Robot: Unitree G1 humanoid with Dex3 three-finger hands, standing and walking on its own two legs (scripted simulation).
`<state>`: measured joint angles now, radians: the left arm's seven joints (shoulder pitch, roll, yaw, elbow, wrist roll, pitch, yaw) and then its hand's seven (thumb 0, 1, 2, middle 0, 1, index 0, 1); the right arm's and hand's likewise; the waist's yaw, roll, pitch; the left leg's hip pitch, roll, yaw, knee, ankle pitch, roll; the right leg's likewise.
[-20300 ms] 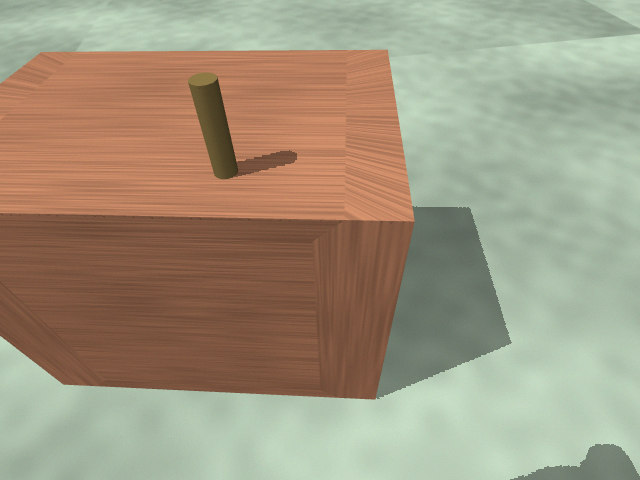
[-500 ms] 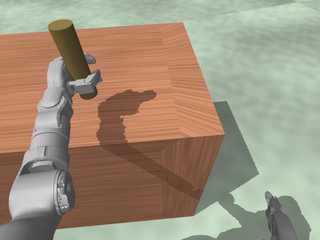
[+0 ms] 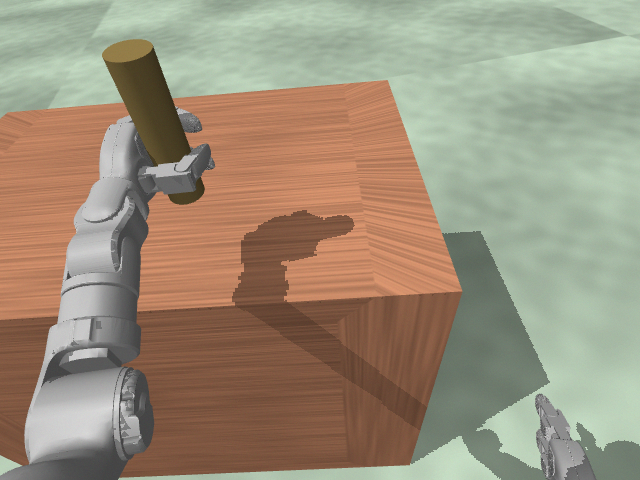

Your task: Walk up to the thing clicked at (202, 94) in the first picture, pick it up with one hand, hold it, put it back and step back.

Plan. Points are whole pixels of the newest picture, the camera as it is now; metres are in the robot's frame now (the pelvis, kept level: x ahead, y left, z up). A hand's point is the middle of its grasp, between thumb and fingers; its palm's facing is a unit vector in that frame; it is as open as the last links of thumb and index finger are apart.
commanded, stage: lift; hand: left
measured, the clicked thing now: (162, 132) +0.44 +0.16 +0.27
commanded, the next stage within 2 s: hold in 0.98 s
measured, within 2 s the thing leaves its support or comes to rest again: neither
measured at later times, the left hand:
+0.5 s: hand (150, 148) +0.36 +0.15 +0.30, palm faces -0.01 -1.00 -0.03, open 6.0 cm
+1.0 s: hand (110, 142) +0.33 +0.16 +0.32, palm faces -0.01 -1.00 -0.03, open 6.0 cm
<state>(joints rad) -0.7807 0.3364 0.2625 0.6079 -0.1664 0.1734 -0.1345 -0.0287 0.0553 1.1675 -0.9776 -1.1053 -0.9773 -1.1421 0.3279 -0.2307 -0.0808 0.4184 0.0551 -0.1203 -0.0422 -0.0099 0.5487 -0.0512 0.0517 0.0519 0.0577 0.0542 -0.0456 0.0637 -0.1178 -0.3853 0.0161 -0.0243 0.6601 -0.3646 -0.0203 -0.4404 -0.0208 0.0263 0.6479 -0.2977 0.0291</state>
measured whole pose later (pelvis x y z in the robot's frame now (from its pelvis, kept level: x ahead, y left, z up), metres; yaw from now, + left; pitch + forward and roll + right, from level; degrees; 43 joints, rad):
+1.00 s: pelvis -0.02 +0.00 +0.01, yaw +1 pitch -1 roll +0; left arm -0.69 0.35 0.28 0.05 -0.26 0.75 -0.13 -0.03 0.06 1.16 -0.97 -1.11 -0.97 -1.15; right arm 0.28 -0.24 -0.10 0.63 0.07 -0.24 0.00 -0.01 0.55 -0.05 0.05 0.05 0.06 0.05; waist 0.02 0.08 -0.12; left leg -0.26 0.00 -0.03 0.58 -0.30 -0.01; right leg -0.31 -0.04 0.02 0.57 -0.24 0.04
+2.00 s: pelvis -0.03 +0.00 +0.01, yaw +1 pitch -1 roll +0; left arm -0.79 0.38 0.31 -0.02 -0.29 0.93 -0.11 -0.03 0.07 1.15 -0.96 -1.11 -0.96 -1.16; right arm 0.28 -0.24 -0.10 0.63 0.10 -0.29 0.03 -0.01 0.54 -0.06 0.05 0.05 0.06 0.05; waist 0.03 0.09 -0.14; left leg -0.28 -0.01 -0.03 0.60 -0.31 -0.01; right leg -0.34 -0.05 0.02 0.60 -0.25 0.04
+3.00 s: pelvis -0.03 +0.00 +0.00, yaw +1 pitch +0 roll +1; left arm -0.80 0.40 0.31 0.01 -0.29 0.94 -0.13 -0.03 0.07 1.14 -0.96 -1.11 -0.96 -1.16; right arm 0.29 -0.24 -0.09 0.62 0.10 -0.30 0.02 -0.01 0.53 -0.06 0.05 0.05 0.06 0.05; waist 0.03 0.10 -0.14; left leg -0.30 -0.01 -0.03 0.61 -0.31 -0.01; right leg -0.35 -0.05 0.02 0.61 -0.25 0.04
